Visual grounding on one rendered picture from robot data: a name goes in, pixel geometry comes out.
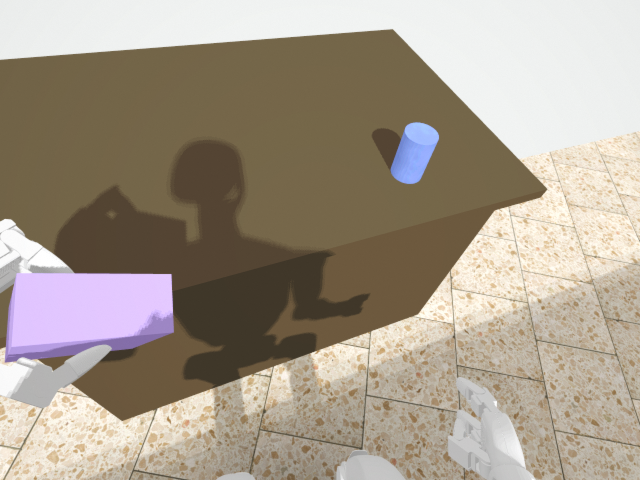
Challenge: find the sponge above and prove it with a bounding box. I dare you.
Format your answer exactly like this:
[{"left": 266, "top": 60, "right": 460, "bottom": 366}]
[{"left": 5, "top": 273, "right": 174, "bottom": 363}]

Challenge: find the left robot hand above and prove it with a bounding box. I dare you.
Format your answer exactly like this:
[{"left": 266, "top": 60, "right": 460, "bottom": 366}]
[{"left": 0, "top": 219, "right": 112, "bottom": 408}]

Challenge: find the table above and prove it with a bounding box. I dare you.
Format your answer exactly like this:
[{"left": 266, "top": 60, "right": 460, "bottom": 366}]
[{"left": 0, "top": 29, "right": 547, "bottom": 421}]

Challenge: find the right robot hand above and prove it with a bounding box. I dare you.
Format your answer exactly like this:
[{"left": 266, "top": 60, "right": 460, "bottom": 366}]
[{"left": 448, "top": 377, "right": 526, "bottom": 480}]

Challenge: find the robot right shin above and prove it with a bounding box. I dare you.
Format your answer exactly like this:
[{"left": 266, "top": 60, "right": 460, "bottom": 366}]
[{"left": 348, "top": 450, "right": 368, "bottom": 459}]

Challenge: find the right robot thigh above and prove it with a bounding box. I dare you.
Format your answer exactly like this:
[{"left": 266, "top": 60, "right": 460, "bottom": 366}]
[{"left": 336, "top": 455, "right": 406, "bottom": 480}]

